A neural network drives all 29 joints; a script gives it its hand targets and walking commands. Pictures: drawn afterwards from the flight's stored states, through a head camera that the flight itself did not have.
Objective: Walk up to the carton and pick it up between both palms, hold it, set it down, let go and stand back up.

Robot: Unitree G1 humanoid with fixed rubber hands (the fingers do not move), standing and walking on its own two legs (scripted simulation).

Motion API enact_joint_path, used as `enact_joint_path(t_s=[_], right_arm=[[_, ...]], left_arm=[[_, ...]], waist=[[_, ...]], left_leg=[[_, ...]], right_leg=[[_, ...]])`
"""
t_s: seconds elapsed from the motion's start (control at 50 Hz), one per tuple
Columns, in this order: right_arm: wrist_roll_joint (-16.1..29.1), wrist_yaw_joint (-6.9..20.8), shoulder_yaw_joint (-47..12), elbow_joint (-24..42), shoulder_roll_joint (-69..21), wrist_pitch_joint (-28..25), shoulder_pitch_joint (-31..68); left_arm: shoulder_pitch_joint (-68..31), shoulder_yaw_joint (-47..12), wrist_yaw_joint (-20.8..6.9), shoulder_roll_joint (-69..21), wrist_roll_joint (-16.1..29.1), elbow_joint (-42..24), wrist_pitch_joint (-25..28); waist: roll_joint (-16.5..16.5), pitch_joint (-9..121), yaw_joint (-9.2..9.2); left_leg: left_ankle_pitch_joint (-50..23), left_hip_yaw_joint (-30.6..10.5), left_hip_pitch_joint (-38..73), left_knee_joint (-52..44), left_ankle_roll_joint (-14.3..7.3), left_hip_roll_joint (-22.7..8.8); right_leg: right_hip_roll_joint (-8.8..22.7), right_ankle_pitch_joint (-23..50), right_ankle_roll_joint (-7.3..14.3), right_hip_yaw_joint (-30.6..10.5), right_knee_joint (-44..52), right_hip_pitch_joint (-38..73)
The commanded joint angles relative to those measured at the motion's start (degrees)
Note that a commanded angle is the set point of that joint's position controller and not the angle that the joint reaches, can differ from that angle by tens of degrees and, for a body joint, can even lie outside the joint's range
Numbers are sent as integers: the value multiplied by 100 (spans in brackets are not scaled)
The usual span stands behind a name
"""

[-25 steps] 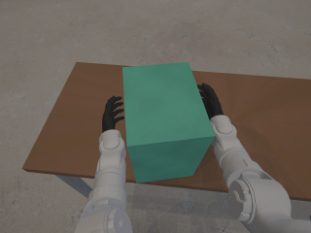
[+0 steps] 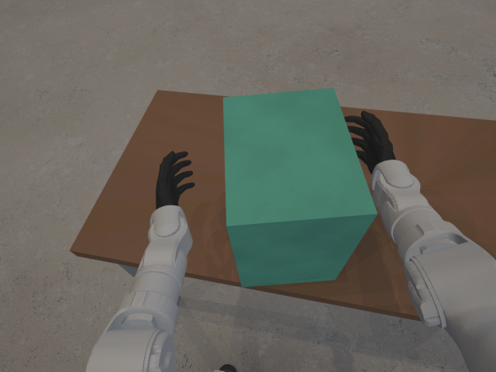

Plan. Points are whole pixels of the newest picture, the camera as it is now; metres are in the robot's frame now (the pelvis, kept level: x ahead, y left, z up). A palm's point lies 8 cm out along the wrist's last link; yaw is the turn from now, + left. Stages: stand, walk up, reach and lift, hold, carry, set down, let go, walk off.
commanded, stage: set down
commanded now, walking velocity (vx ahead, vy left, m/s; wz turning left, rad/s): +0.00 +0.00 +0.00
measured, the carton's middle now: (283, 196) +0.41 +0.04 +0.00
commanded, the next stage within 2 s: none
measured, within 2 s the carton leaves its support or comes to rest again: neither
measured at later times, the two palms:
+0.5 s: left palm (148, 161) +0.36 +0.23 +0.13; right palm (401, 121) +0.47 -0.11 +0.15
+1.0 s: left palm (134, 159) +0.34 +0.23 +0.16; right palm (437, 113) +0.45 -0.15 +0.18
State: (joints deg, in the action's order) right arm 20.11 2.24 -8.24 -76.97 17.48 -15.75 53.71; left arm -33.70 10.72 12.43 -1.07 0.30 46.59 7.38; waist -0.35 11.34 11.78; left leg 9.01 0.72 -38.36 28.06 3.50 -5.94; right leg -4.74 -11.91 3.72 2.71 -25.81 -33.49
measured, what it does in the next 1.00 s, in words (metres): stands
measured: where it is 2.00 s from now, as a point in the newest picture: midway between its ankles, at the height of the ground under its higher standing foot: outside the picture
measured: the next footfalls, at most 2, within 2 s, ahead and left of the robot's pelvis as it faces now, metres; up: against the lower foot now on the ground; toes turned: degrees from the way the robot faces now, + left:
none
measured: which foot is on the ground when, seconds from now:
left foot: down 0.00-1.00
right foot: down 0.00-1.00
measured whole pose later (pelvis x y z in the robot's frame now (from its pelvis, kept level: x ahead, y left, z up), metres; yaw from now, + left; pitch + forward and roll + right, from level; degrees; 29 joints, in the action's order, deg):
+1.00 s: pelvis -0.01 +0.00 +0.02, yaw +1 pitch +5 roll +0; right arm 25.1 5.5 -6.6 -50.2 26.5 15.1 52.0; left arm -34.1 10.9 11.7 2.8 2.0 7.4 -40.8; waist -0.9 2.4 8.0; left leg 5.5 1.2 -17.5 18.5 3.1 -4.1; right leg -3.2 -10.4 3.4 2.5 -19.9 -14.2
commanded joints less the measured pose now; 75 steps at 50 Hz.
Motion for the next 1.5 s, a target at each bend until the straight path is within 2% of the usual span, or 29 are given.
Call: enact_joint_path(t_s=[0.0,0.14,0.18,0.2,0.22,0.24,0.28,0.32,0.4,0.42,0.44,0.46,0.5,0.52,0.56,0.62,0.68,0.8,0.84,0.88,0.94,1.0,1.1,1.16,1.2,1.22,1.36,1.44,1.48], right_arm=[[170,152,44,1105,1077,14,2622],[282,204,-16,1871,1173,758,2731],[288,197,-2,1739,1119,982,2689],[313,187,26,2051,1210,1061,2689],[356,183,4,1949,1198,1188,2729],[336,190,46,1859,1222,1314,2736],[305,199,49,1851,1135,1543,2807],[220,201,260,2198,1205,1680,2866],[95,145,363,2359,1242,1989,3067],[118,132,420,2656,1287,2033,3129],[126,126,460,2534,1308,2091,3168],[166,128,492,2651,1413,2156,3220],[236,127,454,2572,1511,2338,3081],[264,110,506,2881,1645,2379,3098],[259,81,547,2976,1719,2503,3073],[282,142,661,3057,1798,2634,3001],[329,182,564,3248,1840,2788,3049],[524,279,493,3183,1963,2969,2743],[524,280,405,3214,1960,3004,2657],[558,316,355,3274,1876,2987,2402],[505,347,400,3427,1807,2912,1844],[481,327,526,3910,1800,2815,1825],[339,274,669,4437,1725,2745,1329],[299,195,790,5010,1801,2626,987],[341,131,765,5203,1797,2595,839],[310,112,800,5275,1785,2583,640],[319,22,684,5735,1534,2537,-104],[303,62,780,5844,1452,2451,-587],[263,55,737,6037,1395,2439,-636]], left_arm=[[-2133,-268,-52,287,67,-1460,-158],[-2246,-29,-129,597,45,-2075,-1196],[-2268,-6,-146,603,12,-1955,-1451],[-2311,114,-124,728,11,-2293,-1552],[-2405,76,-103,746,-1,-2278,-1670],[-2367,61,-108,692,7,-2176,-1831],[-2504,59,-103,728,47,-2146,-2095],[-2703,17,-31,822,138,-2481,-2277],[-2873,17,-4,866,199,-2612,-2728],[-2990,41,5,967,268,-2978,-2814],[-3050,-59,24,915,261,-2934,-2932],[-3095,-2,57,943,252,-3208,-3066],[-2901,-79,43,910,271,-3249,-3398],[-2908,-38,28,1019,289,-3557,-3545],[-2855,-104,-6,1009,323,-3816,-3800],[-2890,-186,21,931,326,-4198,-4078],[-2894,-106,58,1012,366,-4276,-4296],[-2635,-95,71,950,301,-4626,-4606],[-2416,-19,25,924,268,-4474,-4681],[-2123,-8,-28,815,225,-4450,-4699],[-1685,4,-103,692,105,-4825,-4633],[-1771,-65,-93,729,150,-5297,-4520],[-1222,-168,-65,648,229,-5549,-4495],[-864,-206,-87,657,257,-6108,-4478],[-692,-185,-89,649,252,-6278,-4507],[-460,-214,-109,575,238,-6270,-4522],[159,-56,-161,550,122,-6303,-4442],[393,-273,-133,444,162,-6471,-4272],[455,-179,-116,506,130,-6378,-4221]], waist=[[-384,3739,-122],[-643,3256,-3],[-604,2844,7],[-634,3027,85],[-569,2827,68],[-594,2606,13],[-578,2138,54],[-498,2385,38],[-603,2306,-53],[-593,2577,-34],[-460,2470,-108],[-408,2685,-78],[-365,2462,-182],[-337,2761,-192],[-354,2680,-324],[-66,2556,-403],[-196,2465,-336],[-70,2202,-341],[-288,1968,-331],[-286,1741,-300],[-215,1573,-403],[-119,1577,-451],[-261,1509,-548],[-259,1875,-658],[-251,1834,-644],[-281,1749,-708],[-425,1211,-609],[-237,972,-738],[-391,884,-638]], left_leg=[[-2659,246,2114,276,-24,471],[-2114,257,2112,-231,-213,546],[-1786,252,2041,-394,-240,555],[-1778,288,2140,-454,-244,571],[-1748,268,2180,-486,-240,569],[-1666,250,2291,-546,-250,544],[-1260,264,2227,-645,-313,550],[-1198,285,2365,-646,-291,552],[-1173,246,2350,-577,-318,563],[-1245,249,2385,-572,-316,581],[-1293,209,2408,-541,-284,572],[-1441,217,2585,-526,-264,574],[-1586,156,2764,-496,-240,574],[-1656,175,2890,-514,-229,592],[-1746,125,2921,-513,-215,582],[-1774,91,3260,-534,-130,570],[-1660,97,3241,-575,-181,575],[-1851,62,3432,-598,-134,577],[-1730,72,3437,-671,-195,575],[-1638,84,3428,-762,-227,585],[-1814,92,3501,-759,-199,607],[-1662,89,3502,-781,-204,613],[-1490,76,3574,-756,-295,605],[-2071,50,3908,-605,-270,615],[-2108,49,3962,-608,-281,617],[-2081,39,4009,-625,-289,613],[-1616,80,3974,-814,-392,659],[-1462,40,4059,-835,-395,632],[-1241,73,4039,-888,-450,626]], right_leg=[[-28,2933,-408,-239,-31,1799],[100,2819,-544,-356,190,2335],[139,2456,-549,-369,267,2381],[145,2440,-566,-395,307,2560],[134,2386,-553,-388,314,2546],[111,2173,-536,-376,400,2463],[160,1571,-506,-415,520,2268],[141,1220,-476,-392,606,2189],[158,1586,-550,-383,535,2338],[168,1752,-569,-385,514,2467],[157,1861,-562,-337,465,2385],[126,1968,-561,-316,478,2392],[114,2181,-559,-284,504,2428],[117,2343,-594,-288,520,2575],[105,2570,-643,-236,450,2629],[62,2089,-533,-152,569,2334],[80,1854,-533,-194,620,2376],[56,1993,-495,-189,619,2472],[54,1911,-528,-209,655,2479],[71,1756,-504,-244,721,2491],[67,2016,-486,-249,700,2669],[95,1855,-474,-256,675,2602],[135,1784,-475,-289,675,2516],[84,2489,-485,-233,577,2629],[91,2563,-489,-248,556,2650],[91,2536,-484,-240,572,2626],[174,2060,-503,-346,682,2575],[203,1626,-416,-353,756,2308],[242,1348,-444,-407,825,2285]])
